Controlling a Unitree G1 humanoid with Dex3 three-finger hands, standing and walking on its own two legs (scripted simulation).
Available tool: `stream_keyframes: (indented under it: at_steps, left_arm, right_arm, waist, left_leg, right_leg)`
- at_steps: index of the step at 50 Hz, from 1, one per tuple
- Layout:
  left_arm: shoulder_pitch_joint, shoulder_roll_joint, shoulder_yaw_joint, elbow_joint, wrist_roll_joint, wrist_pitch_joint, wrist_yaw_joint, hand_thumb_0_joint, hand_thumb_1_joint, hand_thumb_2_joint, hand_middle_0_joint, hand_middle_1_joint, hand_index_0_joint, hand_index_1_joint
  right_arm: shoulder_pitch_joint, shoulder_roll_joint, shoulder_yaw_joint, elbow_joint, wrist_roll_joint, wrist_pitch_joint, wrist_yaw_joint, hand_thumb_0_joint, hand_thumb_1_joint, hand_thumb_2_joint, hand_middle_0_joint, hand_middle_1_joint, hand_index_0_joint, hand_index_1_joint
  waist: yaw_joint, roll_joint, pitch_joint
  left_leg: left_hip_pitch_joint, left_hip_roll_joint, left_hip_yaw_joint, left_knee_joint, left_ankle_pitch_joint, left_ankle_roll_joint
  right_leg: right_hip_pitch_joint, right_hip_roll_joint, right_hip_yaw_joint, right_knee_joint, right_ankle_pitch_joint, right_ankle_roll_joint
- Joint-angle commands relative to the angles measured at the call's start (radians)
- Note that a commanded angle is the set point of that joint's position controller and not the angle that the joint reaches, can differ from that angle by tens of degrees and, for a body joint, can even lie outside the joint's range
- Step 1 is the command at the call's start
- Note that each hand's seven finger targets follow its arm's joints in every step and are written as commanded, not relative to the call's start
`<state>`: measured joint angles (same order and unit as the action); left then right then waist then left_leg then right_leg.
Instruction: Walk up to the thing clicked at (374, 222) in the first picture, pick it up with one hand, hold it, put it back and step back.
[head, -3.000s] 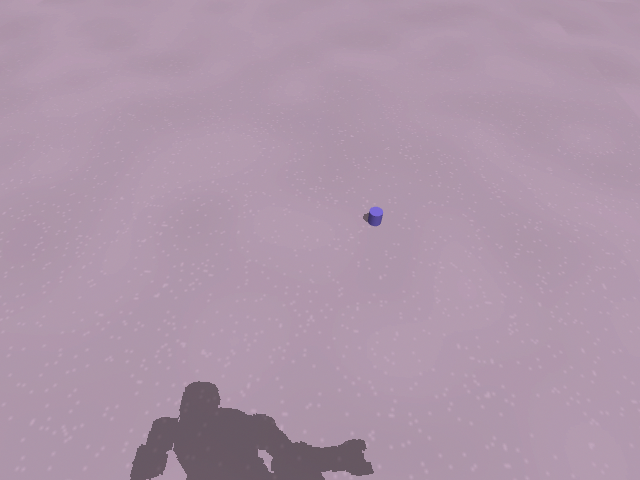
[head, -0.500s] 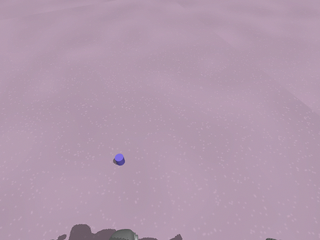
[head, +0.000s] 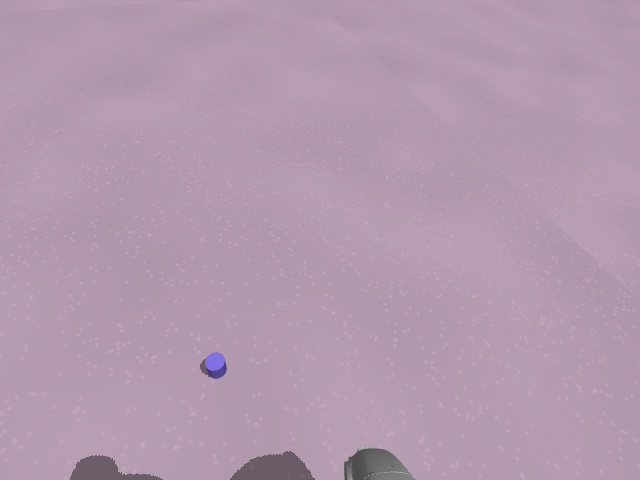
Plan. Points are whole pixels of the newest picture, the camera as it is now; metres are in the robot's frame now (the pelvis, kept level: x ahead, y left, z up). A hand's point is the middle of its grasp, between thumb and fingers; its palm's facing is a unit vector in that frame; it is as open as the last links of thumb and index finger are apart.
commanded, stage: walk up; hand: left
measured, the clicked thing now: (216, 365) +0.57 +0.23 -0.74
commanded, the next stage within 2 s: none
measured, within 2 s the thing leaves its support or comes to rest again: neither
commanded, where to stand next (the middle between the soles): +0.19 -0.01 m, yaw +2 degrees
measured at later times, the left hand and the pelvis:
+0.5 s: hand (132, 450) +0.20 +0.23 -0.13, palm faces -0.02 -0.91 -0.41, open 7.4 cm; pelvis +0.12 -0.03 -0.01, yaw +0 degrees
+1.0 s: hand out of the picture +0.14 +0.26 -0.16, palm faces +0.03 -0.93 -0.37, open 7.4 cm; pelvis +0.12 -0.01 +0.00, yaw +2 degrees
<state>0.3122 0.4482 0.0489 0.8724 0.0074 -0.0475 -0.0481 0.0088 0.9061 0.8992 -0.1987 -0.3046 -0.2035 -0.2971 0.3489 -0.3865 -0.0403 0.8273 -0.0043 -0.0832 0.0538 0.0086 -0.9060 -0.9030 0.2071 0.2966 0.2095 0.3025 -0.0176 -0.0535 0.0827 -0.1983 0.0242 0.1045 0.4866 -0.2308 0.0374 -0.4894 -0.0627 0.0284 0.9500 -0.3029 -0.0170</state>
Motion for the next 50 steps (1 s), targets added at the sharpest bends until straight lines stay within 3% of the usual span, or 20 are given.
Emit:
stream_keyframes:
  at_steps: [1,5,9,10,11,13,17,22,25,29,31,32,33,35,39,41,43,45,47,50]
  left_arm:
    - [-0.021,0.158,0.057,-0.071,0.004,-0.018,-0.006,0.0,0.9,0.9,-0.2,-0.3,-0.2,-0.3]
    - [-0.049,0.152,0.06,-0.071,0.001,-0.031,-0.005,0.0,0.9,0.9,-0.2,-0.3,-0.2,-0.3]
    - [0.09,0.155,0.072,-0.011,0.007,-0.052,0.026,0.0,0.9,0.9,-0.2,-0.3,-0.2,-0.3]
    - [0.127,0.206,0.086,-0.007,0.015,-0.062,0.037,0.0,0.9,0.9,-0.2,-0.3,-0.2,-0.3]
    - [0.103,0.273,0.093,-0.036,0.015,-0.067,0.048,0.0,0.9,0.9,-0.2,-0.3,-0.2,-0.3]
    - [0.029,0.277,0.088,-0.057,-0.006,-0.05,0.05,0.0,0.9,0.9,-0.2,-0.3,-0.2,-0.3]
    - [0.001,0.203,0.056,-0.056,-0.015,-0.05,0.062,0.0,0.9,0.9,-0.2,-0.3,-0.2,-0.3]
    - [-0.098,0.175,0.042,-0.071,0.005,-0.043,0.071,0.0,0.9,0.9,-0.2,-0.3,-0.2,-0.3]
    - [-0.124,0.191,0.042,-0.067,0.001,-0.026,0.07,0.0,0.9,0.9,-0.2,-0.3,-0.2,-0.3]
    - [-0.162,0.166,0.024,-0.05,-0.015,0.007,0.067,0.0,0.9,0.9,-0.2,-0.3,-0.2,-0.3]
    - [-0.115,0.101,0.005,-0.032,-0.031,0.025,0.066,0.0,0.9,0.9,-0.2,-0.3,-0.2,-0.3]
    - [-0.107,0.142,0.019,0.01,-0.028,0.036,0.073,0.0,0.9,0.9,-0.2,-0.3,-0.2,-0.3]
    - [-0.111,0.158,0.02,0.03,-0.022,0.037,0.071,0.0,0.9,0.9,-0.2,-0.3,-0.2,-0.3]
    - [-0.113,0.147,0.023,0.054,-0.02,0.037,0.063,0.0,0.9,0.9,-0.2,-0.3,-0.2,-0.3]
    - [-0.062,0.106,0.011,0.118,-0.014,0.022,0.066,0.0,0.9,0.9,-0.2,-0.3,-0.2,-0.3]
    - [-0.081,0.128,0.013,0.137,0.005,0.006,0.074,0.0,0.9,0.9,-0.2,-0.3,-0.2,-0.3]
    - [-0.194,0.173,0.011,0.124,0.012,0.002,0.07,0.0,0.9,0.9,-0.2,-0.3,-0.2,-0.3]
    - [-0.239,0.144,-0.003,0.125,0.003,0.01,0.058,0.0,0.9,0.9,-0.2,-0.3,-0.2,-0.3]
    - [-0.184,0.116,-0.012,0.159,-0.004,0.006,0.054,0.0,0.9,0.9,-0.2,-0.3,-0.2,-0.3]
    - [-0.179,0.13,-0.007,0.19,0.002,-0.006,0.051,0.0,0.9,0.9,-0.2,-0.3,-0.2,-0.3]
  right_arm:
    - [0.024,-0.302,-0.095,-0.074,-0.003,-0.018,-0.02,0.0,-0.9,-0.9,0.2,0.3,0.2,0.3]
    - [-0.007,-0.304,-0.093,-0.081,-0.004,-0.005,-0.013,0.0,-0.9,-0.9,0.2,0.3,0.2,0.3]
    - [-0.017,-0.226,-0.06,-0.091,0.005,0.016,-0.018,0.0,-0.9,-0.9,0.2,0.3,0.2,0.3]
    - [0.04,-0.157,-0.037,-0.09,0.013,0.013,-0.021,0.0,-0.9,-0.9,0.2,0.3,0.2,0.3]
    - [0.074,-0.108,-0.015,-0.093,0.011,0.018,-0.023,0.0,-0.9,-0.9,0.2,0.3,0.2,0.3]
    - [0.083,-0.238,-0.053,-0.044,0.001,0.045,-0.049,0.0,-0.9,-0.9,0.2,0.3,0.2,0.3]
    - [0.061,-0.209,-0.048,0.003,0.009,0.054,-0.045,0.0,-0.9,-0.9,0.2,0.3,0.2,0.3]
    - [0.025,-0.167,-0.042,0.039,0.008,0.071,-0.046,0.0,-0.9,-0.9,0.2,0.3,0.2,0.3]
    - [-0.03,-0.165,-0.043,0.045,0.006,0.063,-0.048,0.0,-0.9,-0.9,0.2,0.3,0.2,0.3]
    - [-0.042,-0.21,-0.062,0.078,-0.012,0.05,-0.055,0.0,-0.9,-0.9,0.2,0.3,0.2,0.3]
    - [-0.142,-0.29,-0.069,0.043,-0.018,0.043,-0.056,0.0,-0.9,-0.9,0.2,0.3,0.2,0.3]
    - [-0.182,-0.324,-0.071,0.047,-0.006,0.045,-0.052,0.0,-0.9,-0.9,0.2,0.3,0.2,0.3]
    - [-0.22,-0.296,-0.065,0.049,-0.01,0.05,-0.053,0.0,-0.9,-0.9,0.2,0.3,0.2,0.3]
    - [-0.24,-0.256,-0.047,0.05,-0.019,0.053,-0.056,0.0,-0.9,-0.9,0.2,0.3,0.2,0.3]
    - [-0.269,-0.234,-0.033,0.075,-0.008,0.061,-0.051,0.0,-0.9,-0.9,0.2,0.3,0.2,0.3]
    - [-0.265,-0.194,-0.017,0.083,0.003,0.067,-0.049,0.0,-0.9,-0.9,0.2,0.3,0.2,0.3]
    - [-0.262,-0.18,-0.01,0.108,0.011,0.065,-0.047,0.0,-0.9,-0.9,0.2,0.3,0.2,0.3]
    - [-0.276,-0.215,-0.02,0.142,0.0,0.062,-0.049,0.0,-0.9,-0.9,0.2,0.3,0.2,0.3]
    - [-0.332,-0.219,-0.014,0.144,-0.004,0.06,-0.042,0.0,-0.9,-0.9,0.2,0.3,0.2,0.3]
    - [-0.332,-0.194,-0.004,0.163,-0.001,0.058,-0.037,0.0,-0.9,-0.9,0.2,0.3,0.2,0.3]
  waist:
    - [-0.021,0.201,0.018]
    - [-0.007,0.205,0.038]
    - [0.075,0.049,-0.095]
    - [0.088,-0.124,-0.159]
    - [0.065,-0.261,-0.16]
    - [0.056,-0.138,-0.083]
    - [0.032,-0.1,-0.065]
    - [0.014,-0.112,-0.075]
    - [0.022,-0.143,-0.09]
    - [-0.011,-0.026,-0.097]
    - [0.046,0.206,-0.112]
    - [0.032,0.266,-0.105]
    - [0.038,0.238,-0.089]
    - [0.034,0.253,-0.077]
    - [0.055,0.256,-0.148]
    - [0.051,0.179,-0.185]
    - [0.001,0.075,-0.127]
    - [-0.007,0.101,-0.062]
    - [0.023,0.128,-0.045]
    - [0.021,0.066,-0.037]
  left_leg:
    - [-0.006,0.243,-0.234,-0.261,-0.087,0.198]
    - [-0.093,0.232,-0.217,-0.226,-0.132,0.178]
    - [-0.114,0.156,-0.118,0.123,0.141,0.105]
    - [-0.175,0.077,-0.054,0.344,0.063,0.058]
    - [-0.362,-0.043,-0.043,0.505,-0.284,-0.002]
    - [-0.381,0.009,-0.126,0.582,-0.354,0.003]
    - [-0.328,0.007,-0.187,0.535,-0.2,-0.009]
    - [-0.182,0.006,-0.155,0.363,-0.106,-0.041]
    - [-0.11,0.011,-0.095,0.231,-0.042,-0.045]
    - [0.043,0.013,-0.127,0.036,0.121,-0.005]
    - [-0.027,0.261,-0.486,-0.132,0.047,0.102]
    - [-0.15,0.314,-0.546,-0.161,-0.072,0.19]
    - [-0.189,0.288,-0.529,-0.169,-0.122,0.191]
    - [-0.178,0.203,-0.397,-0.149,-0.116,0.138]
    - [-0.057,0.169,-0.332,-0.05,-0.002,0.094]
    - [-0.076,0.16,-0.302,-0.005,0.08,0.057]
    - [-0.045,0.09,-0.247,-0.047,-0.074,0.01]
    - [-0.016,0.108,-0.292,-0.126,-0.237,0.009]
    - [-0.079,0.135,-0.327,-0.177,-0.292,0.023]
    - [-0.068,0.104,-0.28,-0.149,-0.196,0.006]
  right_leg:
    - [-0.035,-0.038,-0.033,-0.149,0.034,0.023]
    - [0.085,-0.01,-0.061,-0.288,0.095,0.005]
    - [0.395,0.049,-0.07,-0.481,0.158,-0.016]
    - [0.494,-0.067,0.096,-0.573,0.111,-0.048]
    - [0.556,-0.3,0.469,-0.646,0.137,-0.127]
    - [0.441,-0.35,0.502,-0.632,0.117,-0.26]
    - [0.378,-0.199,0.189,-0.588,0.434,-0.147]
    - [0.231,-0.174,0.039,-0.555,0.523,-0.171]
    - [0.214,-0.197,0.041,-0.479,0.569,-0.176]
    - [0.076,-0.155,0.046,-0.341,0.259,-0.1]
    - [0.065,0.031,-0.062,-0.203,-0.127,-0.017]
    - [0.171,0.032,-0.032,-0.125,-0.251,-0.015]
    - [0.195,0.021,-0.01,-0.105,-0.258,-0.014]
    - [0.174,0.027,-0.011,-0.137,-0.227,-0.02]
    - [0.257,0.05,-0.06,-0.453,-0.064,-0.005]
    - [0.367,0.016,0.003,-0.532,0.034,-0.01]
    - [0.234,-0.055,0.106,-0.549,-0.046,-0.037]
    - [0.148,-0.026,0.057,-0.544,-0.159,-0.025]
    - [0.212,-0.002,0.022,-0.559,-0.116,-0.021]
    - [0.232,-0.033,0.07,-0.635,-0.114,-0.031]
